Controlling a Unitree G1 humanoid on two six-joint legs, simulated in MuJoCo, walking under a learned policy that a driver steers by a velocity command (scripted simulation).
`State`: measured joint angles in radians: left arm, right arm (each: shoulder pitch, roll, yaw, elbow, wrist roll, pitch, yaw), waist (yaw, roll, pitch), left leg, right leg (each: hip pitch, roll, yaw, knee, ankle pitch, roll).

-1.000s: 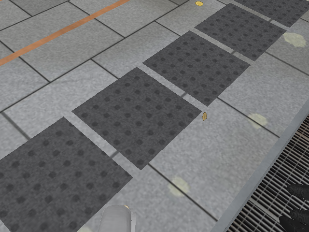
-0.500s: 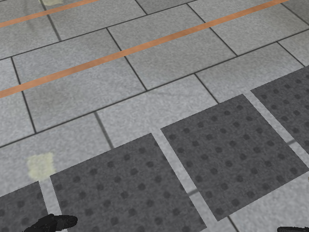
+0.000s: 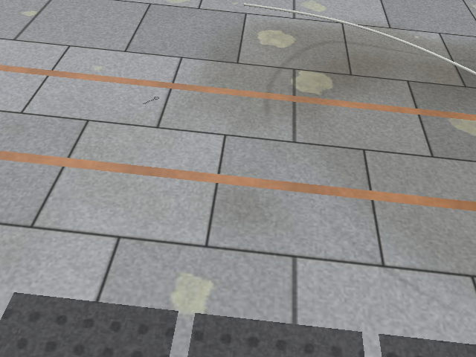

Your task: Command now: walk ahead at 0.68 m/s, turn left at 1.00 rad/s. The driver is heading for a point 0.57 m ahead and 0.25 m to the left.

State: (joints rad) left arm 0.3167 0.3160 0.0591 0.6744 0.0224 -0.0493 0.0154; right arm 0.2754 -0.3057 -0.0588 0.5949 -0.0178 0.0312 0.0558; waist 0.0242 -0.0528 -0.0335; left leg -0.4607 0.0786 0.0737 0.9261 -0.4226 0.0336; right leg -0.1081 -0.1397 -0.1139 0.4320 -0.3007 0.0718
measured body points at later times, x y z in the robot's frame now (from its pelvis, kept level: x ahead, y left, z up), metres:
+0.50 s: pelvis +0.32 +0.13 -0.03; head +0.36 +0.16 +0.42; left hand +0.49 +0.43 -0.08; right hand +0.37 -0.15 -0.15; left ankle +0.03 +0.11 -0.70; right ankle +0.50 +0.10 -0.74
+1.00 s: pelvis +0.50 +0.26 -0.01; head +0.51 +0.30 +0.44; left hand +0.49 +0.55 -0.14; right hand +0.76 +0.12 -0.10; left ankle +0.54 +0.39 -0.74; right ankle +0.53 +0.11 -0.71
